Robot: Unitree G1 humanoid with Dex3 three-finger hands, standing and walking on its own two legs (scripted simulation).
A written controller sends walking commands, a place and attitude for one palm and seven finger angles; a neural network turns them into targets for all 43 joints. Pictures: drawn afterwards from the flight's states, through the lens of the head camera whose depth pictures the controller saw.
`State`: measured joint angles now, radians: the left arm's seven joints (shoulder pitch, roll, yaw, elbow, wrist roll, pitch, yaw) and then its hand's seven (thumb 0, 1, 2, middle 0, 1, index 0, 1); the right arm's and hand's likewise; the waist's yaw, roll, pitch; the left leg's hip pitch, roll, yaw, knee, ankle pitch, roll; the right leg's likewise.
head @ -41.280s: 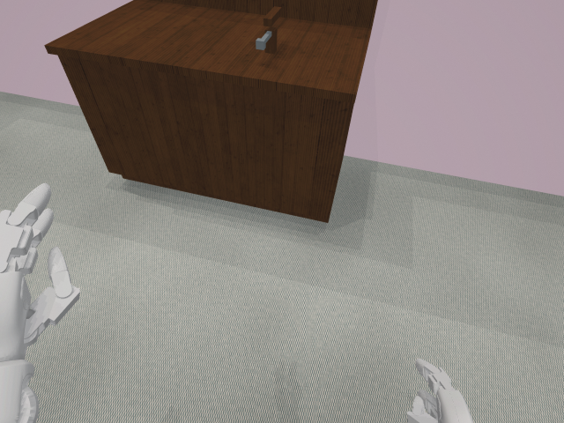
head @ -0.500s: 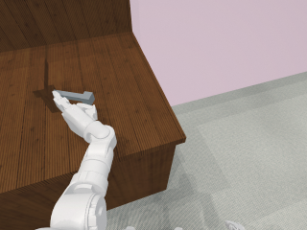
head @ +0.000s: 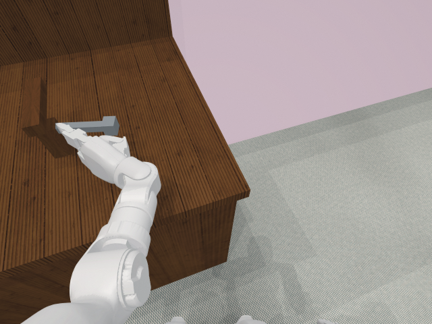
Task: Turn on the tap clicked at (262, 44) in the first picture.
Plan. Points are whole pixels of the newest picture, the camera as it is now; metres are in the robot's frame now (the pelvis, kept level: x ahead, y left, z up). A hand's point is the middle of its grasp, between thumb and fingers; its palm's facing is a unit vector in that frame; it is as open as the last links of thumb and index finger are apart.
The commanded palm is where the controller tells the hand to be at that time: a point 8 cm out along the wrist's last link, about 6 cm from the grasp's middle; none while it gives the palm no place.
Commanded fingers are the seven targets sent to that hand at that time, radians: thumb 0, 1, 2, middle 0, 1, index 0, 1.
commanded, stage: push the lever round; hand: left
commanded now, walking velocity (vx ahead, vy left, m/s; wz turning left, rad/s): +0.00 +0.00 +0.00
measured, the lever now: (110, 125) +0.49 +0.20 +0.08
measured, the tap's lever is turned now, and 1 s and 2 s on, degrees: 74 86 86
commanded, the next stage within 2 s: lift the hand up off the lever in 0.24 s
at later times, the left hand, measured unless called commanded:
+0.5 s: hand (125, 131) +0.48 +0.17 +0.07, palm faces +0.80 -0.58 -0.13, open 8.1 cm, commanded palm +0.42 +0.19 +0.08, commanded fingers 0.00 0.90 0.90 -0.15 -0.15 -0.15 -0.15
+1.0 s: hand (120, 130) +0.47 +0.17 +0.09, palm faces +0.78 -0.61 -0.11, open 7.8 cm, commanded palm +0.41 +0.19 +0.10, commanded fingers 0.00 0.90 0.90 -0.15 -0.15 -0.15 -0.15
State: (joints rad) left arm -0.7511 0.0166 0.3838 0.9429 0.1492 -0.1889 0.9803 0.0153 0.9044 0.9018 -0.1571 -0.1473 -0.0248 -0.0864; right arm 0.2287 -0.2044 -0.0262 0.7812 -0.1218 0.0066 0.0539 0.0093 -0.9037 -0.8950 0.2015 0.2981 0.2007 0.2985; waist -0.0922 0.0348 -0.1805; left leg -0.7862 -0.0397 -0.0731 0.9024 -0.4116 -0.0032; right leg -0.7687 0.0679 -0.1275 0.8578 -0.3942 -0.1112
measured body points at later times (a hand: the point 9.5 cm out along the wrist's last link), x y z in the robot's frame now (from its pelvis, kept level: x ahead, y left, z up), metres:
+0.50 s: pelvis +0.01 +0.00 +0.00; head +0.08 -0.01 +0.45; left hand +0.43 +0.20 +0.08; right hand +0.06 -0.25 -0.13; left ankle +0.01 +0.12 -0.69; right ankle +0.01 -0.05 -0.69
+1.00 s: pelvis +0.02 +0.01 +0.01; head +0.07 +0.00 +0.46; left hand +0.42 +0.20 +0.10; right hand +0.10 -0.23 -0.12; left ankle +0.01 +0.12 -0.69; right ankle +0.01 -0.05 -0.69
